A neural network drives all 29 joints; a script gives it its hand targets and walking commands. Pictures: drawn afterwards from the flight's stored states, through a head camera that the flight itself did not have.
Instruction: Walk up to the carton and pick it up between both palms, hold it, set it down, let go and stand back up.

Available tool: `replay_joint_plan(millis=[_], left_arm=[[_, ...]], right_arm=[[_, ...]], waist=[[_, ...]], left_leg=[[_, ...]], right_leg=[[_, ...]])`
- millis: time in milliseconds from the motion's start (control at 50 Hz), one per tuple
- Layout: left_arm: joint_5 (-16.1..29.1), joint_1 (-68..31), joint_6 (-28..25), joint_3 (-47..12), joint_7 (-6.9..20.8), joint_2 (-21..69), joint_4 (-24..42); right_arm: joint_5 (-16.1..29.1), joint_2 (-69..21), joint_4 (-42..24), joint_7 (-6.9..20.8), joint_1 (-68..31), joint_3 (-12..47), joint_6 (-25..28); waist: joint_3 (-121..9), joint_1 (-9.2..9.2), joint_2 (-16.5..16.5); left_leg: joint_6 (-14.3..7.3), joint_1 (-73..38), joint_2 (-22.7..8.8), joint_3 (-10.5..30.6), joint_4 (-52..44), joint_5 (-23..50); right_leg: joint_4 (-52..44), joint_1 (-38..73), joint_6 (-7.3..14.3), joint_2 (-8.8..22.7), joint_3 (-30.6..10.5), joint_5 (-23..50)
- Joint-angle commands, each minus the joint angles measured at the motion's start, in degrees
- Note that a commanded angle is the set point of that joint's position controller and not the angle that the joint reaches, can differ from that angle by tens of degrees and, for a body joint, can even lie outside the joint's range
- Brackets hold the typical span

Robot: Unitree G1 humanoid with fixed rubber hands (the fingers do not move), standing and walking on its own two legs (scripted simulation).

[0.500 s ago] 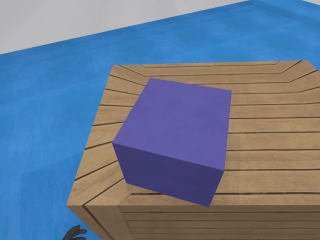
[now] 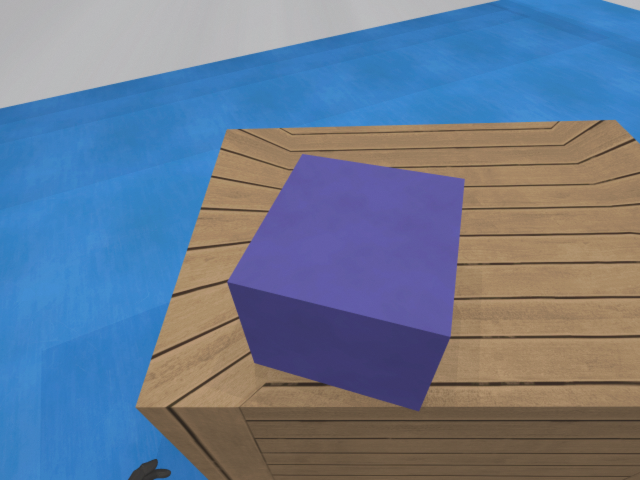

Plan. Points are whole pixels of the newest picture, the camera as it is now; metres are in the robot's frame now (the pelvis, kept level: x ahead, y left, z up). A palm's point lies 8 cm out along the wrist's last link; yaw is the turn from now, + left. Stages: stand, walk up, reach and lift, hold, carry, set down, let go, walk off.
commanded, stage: stand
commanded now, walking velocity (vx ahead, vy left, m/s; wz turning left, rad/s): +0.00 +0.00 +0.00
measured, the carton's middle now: (356, 273) +0.40 -0.03 +0.02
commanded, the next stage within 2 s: none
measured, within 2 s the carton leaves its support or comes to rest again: neither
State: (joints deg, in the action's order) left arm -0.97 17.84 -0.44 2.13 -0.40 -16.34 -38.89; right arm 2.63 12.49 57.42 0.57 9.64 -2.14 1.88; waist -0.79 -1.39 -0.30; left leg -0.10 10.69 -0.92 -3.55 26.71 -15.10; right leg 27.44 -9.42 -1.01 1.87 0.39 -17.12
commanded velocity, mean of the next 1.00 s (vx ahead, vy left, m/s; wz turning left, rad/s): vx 0.00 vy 0.00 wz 0.00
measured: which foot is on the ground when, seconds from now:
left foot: down 0.00-1.00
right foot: down 0.00-1.00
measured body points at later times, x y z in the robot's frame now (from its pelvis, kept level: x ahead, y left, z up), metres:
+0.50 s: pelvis -0.01 +0.00 +0.00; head -0.01 +0.00 +0.45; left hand +0.09 +0.28 -0.11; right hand +0.07 -0.25 -0.14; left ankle -0.01 +0.12 -0.74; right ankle -0.03 -0.13 -0.74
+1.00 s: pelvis -0.02 +0.01 +0.00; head -0.02 +0.01 +0.45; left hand +0.07 +0.28 -0.11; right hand +0.06 -0.24 -0.14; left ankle -0.01 +0.12 -0.74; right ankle -0.03 -0.13 -0.74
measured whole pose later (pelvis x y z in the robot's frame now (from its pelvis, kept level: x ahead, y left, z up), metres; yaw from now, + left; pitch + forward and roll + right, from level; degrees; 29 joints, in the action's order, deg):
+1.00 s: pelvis -0.02 +0.01 +0.00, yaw +0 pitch -3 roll +0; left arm -1.0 16.5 -0.4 1.8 -0.2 -16.3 -44.2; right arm 2.6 12.5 61.3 0.4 7.7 -2.1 1.8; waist 2.0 -1.4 -0.4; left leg -0.5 10.7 -0.9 -3.5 26.7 -13.5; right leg 25.8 -8.7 -1.3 1.9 0.4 -14.6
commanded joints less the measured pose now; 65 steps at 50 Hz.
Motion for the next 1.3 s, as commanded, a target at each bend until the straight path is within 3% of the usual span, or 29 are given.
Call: replay_joint_plan(millis=[0, 100, 120, 140, 200, 260, 300, 360, 540, 560, 700, 740, 760, 780, 840, 860, 880, 900, 960, 980, 1020, 1040, 1080, 1120, 1140, 1160, 1180, 1220, 1280], left_arm=[[-0.6, -3.4, -2.7, 3.9, -0.3, -12.4, -0.8], [-0.3, -1.9, -2.5, 4.0, -0.5, -11.9, -1.5], [-0.4, -1.8, -2.6, 3.6, -0.4, -12.6, -2.2], [-0.3, -2.8, -2.6, 3.6, -0.6, -11.5, -1.6], [-0.7, -4.8, -2.9, 3.7, -0.3, -12.3, -1.9], [-0.1, -1.4, -2.6, 3.2, -0.5, -12.0, -3.1], [-0.3, -4.8, -2.9, 3.6, -0.3, -12.4, -2.5], [-0.8, -4.3, -3.1, 4.0, -0.5, -13.9, -3.2], [0.4, -3.4, -2.8, 2.9, -0.1, -11.8, -3.8], [0.6, -1.9, -2.8, 3.6, -0.4, -12.2, -5.3], [-0.2, -3.3, -2.6, 3.0, -0.7, -12.8, -6.3], [-0.1, -3.2, -2.6, 3.4, -0.9, -13.3, -7.1], [0.0, -2.3, -2.7, 3.7, -1.0, -12.3, -6.5], [-0.4, -4.9, -2.3, 3.6, -0.8, -13.0, -6.2], [0.0, -3.0, -2.1, 2.8, -0.6, -11.0, -7.3], [-0.4, -3.0, -2.5, 2.9, -0.6, -12.1, -7.7], [-0.1, -3.4, -2.5, 3.3, -0.8, -12.6, -6.6], [-0.1, -4.0, -2.4, 2.8, -0.1, -11.5, -7.3], [0.1, -3.3, -2.5, 3.6, -0.3, -13.1, -7.6], [0.0, -4.3, -2.7, 3.1, -0.4, -11.8, -6.7], [0.0, -3.4, -2.1, 3.4, -0.2, -12.7, -7.9], [0.0, -3.4, -2.5, 2.6, -0.6, -11.7, -8.3], [-0.2, -6.3, -2.4, 3.0, -0.7, -12.2, -7.2], [-0.1, -3.2, -2.5, 3.4, -0.4, -13.2, -8.2], [-0.3, -3.9, -2.0, 3.0, -0.3, -12.4, -8.0], [0.1, -4.8, -2.1, 3.2, -0.1, -13.0, -8.5], [0.1, -3.7, -2.3, 3.2, -0.4, -12.8, -8.7], [0.4, -3.5, -2.5, 2.9, -0.5, -12.5, -7.8], [-0.2, -4.6, -2.4, 2.7, -0.5, -12.2, -8.7]], right_arm=[[-4.5, 16.4, -4.2, -0.8, -4.9, -3.3, 1.2], [-4.4, 16.3, -4.0, -0.7, -5.4, -3.1, 1.8], [-4.3, 14.8, -3.8, -0.5, -6.0, -2.8, 1.5], [-4.5, 16.1, -3.1, -0.6, -7.1, -3.3, 1.2], [-5.1, 16.8, -2.3, -1.0, -3.6, -3.5, 1.3], [-4.5, 15.8, -2.8, -0.7, -5.9, -2.8, 1.7], [-4.0, 15.9, -2.2, -0.5, -4.6, -2.9, 1.6], [-4.3, 16.6, -2.3, -0.5, -6.0, -3.6, 1.4], [-4.1, 17.0, -0.8, -0.9, -4.7, -2.5, 1.2], [-3.6, 15.3, -1.2, -0.7, -6.2, -2.8, 1.4], [-4.0, 16.6, 0.3, -0.9, -4.0, -2.4, 1.2], [-3.8, 15.4, 0.1, -0.5, -5.3, -2.5, 1.2], [-4.5, 16.8, -0.3, -0.6, -6.6, -3.5, 1.2], [-4.6, 17.3, 0.0, -0.8, -5.7, -3.2, 1.1], [-4.3, 16.9, 0.2, -1.1, -7.2, -3.1, 1.5], [-3.9, 15.7, 0.2, -1.0, -4.6, -2.7, 1.3], [-4.5, 16.4, 0.0, -0.9, -7.0, -3.3, 1.1], [-4.4, 17.0, 0.1, -1.2, -6.6, -2.7, 1.1], [-3.8, 16.6, 0.0, -1.1, -6.3, -3.1, 1.2], [-4.1, 16.8, -0.1, -0.5, -6.0, -3.0, 1.3], [-3.8, 16.8, 0.4, -0.8, -5.6, -2.6, 1.6], [-4.5, 15.6, 0.8, -0.9, -5.4, -2.6, 0.8], [-4.1, 16.1, 0.8, -1.1, -5.7, -2.9, 1.1], [-4.3, 15.8, 0.7, -0.5, -8.3, -2.7, 1.1], [-3.6, 16.0, -0.2, -0.5, -7.9, -3.0, 1.4], [-3.8, 17.0, 1.2, -0.7, -6.5, -3.2, 1.4], [-4.5, 15.3, 1.5, -0.9, -4.6, -2.3, 1.1], [-4.1, 16.5, 1.4, -0.9, -7.1, -2.7, 1.4], [-3.9, 17.1, 1.2, -1.0, -7.7, -2.6, 1.2]], waist=[[0.2, 1.43, 0.1], [2.3, 2.05, -1.8], [0.3, 1.88, 2.9], [1.4, 2.48, -1.7], [1.8, 0.34, -1.8], [2.0, 2.12, -1.3], [1.9, 0.35, -0.9], [0.1, 0.84, 0.3], [-1.0, 1.06, -3.9], [-1.6, 1.69, 0.4], [1.0, 1.3, -2.1], [-0.7, 1.68, 0.8], [2.0, 2.41, -2.0], [0.3, 0.85, -0.5], [2.2, 2.83, -2.1], [1.4, 1.37, -2.2], [0.8, 2.43, -1.3], [1.6, 1.57, -3.9], [0.9, 1.67, 1.4], [1.9, 1.31, -5.0], [0.6, 0.94, 0.1], [3.5, 1.33, -4.3], [1.8, -0.06, 1.0], [1.5, 2.36, -2.9], [0.7, 1.9, -0.9], [1.6, 1.23, -3.0], [1.5, 1.93, 0.5], [0.3, 2.13, -3.7], [0.6, 1.33, -3.9]], left_leg=[[-2.5, -2.0, -6.1, 5.9, -4.8, 23.0], [-1.9, -0.3, -6.2, 5.6, -5.9, 16.0], [-1.7, -1.9, -5.9, 7.5, -7.4, 16.8], [-2.0, -1.9, -6.1, 5.7, -6.1, 16.2], [-1.9, 0.3, -5.6, 6.5, -8.3, 12.1], [-2.4, -0.6, -6.3, 6.5, -6.3, 15.7], [-2.6, 0.0, -6.3, 7.4, -6.8, 14.4], [-1.9, -2.0, -6.2, 6.9, -6.9, 15.9], [-2.4, -2.8, -7.2, 7.4, -6.5, 19.9], [-2.8, -2.7, -7.0, 7.8, -6.7, 20.4], [-1.9, -2.7, -6.2, 6.5, -7.1, 17.3], [-2.0, -3.7, -6.7, 7.6, -6.9, 18.2], [-2.2, -2.2, -6.1, 6.5, -7.7, 17.1], [-2.0, -3.0, -6.5, 7.1, -7.3, 17.0], [-2.6, -1.8, -7.8, 8.5, -8.7, 16.2], [-2.4, -1.5, -6.5, 7.4, -8.7, 14.1], [-2.3, -2.5, -6.4, 7.0, -8.7, 15.4], [-2.2, -1.4, -6.6, 7.6, -8.6, 13.8], [-2.1, -0.7, -6.9, 8.0, -9.7, 14.2], [-2.2, -1.0, -6.4, 7.4, -9.1, 11.5], [-1.9, -2.2, -6.3, 7.4, -8.6, 11.4], [-1.9, -0.7, -6.7, 7.8, -8.4, 14.2], [-1.8, -1.2, -6.7, 8.6, -9.2, 12.9], [-2.1, -0.8, -6.6, 7.4, -8.7, 11.7], [-1.9, -1.3, -6.8, 7.5, -8.4, 11.6], [-2.3, -0.9, -6.8, 7.6, -9.2, 11.8], [-2.8, -0.9, -7.2, 8.3, -9.6, 12.2], [-2.8, -2.2, -7.7, 8.5, -9.7, 12.4], [-2.1, -1.3, -6.8, 8.7, -10.6, 11.6]], right_leg=[[-6.2, 1.0, 3.2, 5.3, -3.1, 19.6], [-6.4, 0.9, 2.9, 5.2, -3.2, 15.1], [-6.1, 0.4, 3.0, 4.8, -2.3, 14.3], [-8.1, 0.3, 2.9, 5.4, -3.6, 14.7], [-7.6, 1.9, 2.7, 5.5, -4.1, 13.7], [-7.7, 0.7, 2.3, 5.6, -4.0, 14.5], [-7.0, 1.1, 2.9, 5.8, -4.2, 14.6], [-7.5, 1.9, 3.0, 5.6, -4.0, 18.0], [-6.5, 3.4, 2.1, 5.6, -3.2, 18.5], [-5.9, 4.5, 2.5, 5.6, -3.0, 19.7], [-7.7, 2.6, 2.6, 5.8, -4.5, 17.2], [-7.0, 2.6, 2.9, 5.7, -3.7, 16.8], [-7.5, 1.4, 2.7, 5.7, -4.2, 14.7], [-7.5, 1.5, 3.1, 5.7, -3.9, 14.7], [-7.0, 1.5, 2.3, 5.4, -2.5, 14.7], [-8.4, 2.9, 2.8, 5.5, -4.4, 13.2], [-7.0, 1.7, 2.3, 5.1, -3.2, 12.8], [-8.8, 2.0, 1.9, 5.2, -3.7, 13.6], [-6.9, 4.1, 2.4, 5.2, -2.5, 15.4], [-9.1, 2.2, 2.5, 5.4, -4.5, 14.2], [-8.8, 1.9, 2.0, 4.8, -3.5, 13.3], [-9.1, 1.4, 2.2, 5.6, -3.8, 11.6], [-8.4, 1.6, 2.5, 5.5, -3.3, 13.7], [-9.2, 2.5, 1.9, 5.7, -3.4, 12.3], [-9.0, 3.0, 2.0, 5.6, -3.0, 14.1], [-8.9, 3.1, 2.4, 5.9, -4.5, 12.4], [-8.5, 4.1, 2.6, 5.7, -4.1, 11.6], [-8.3, 3.1, 2.1, 5.4, -3.9, 14.1], [-8.0, 3.4, 2.2, 5.3, -3.6, 14.8]])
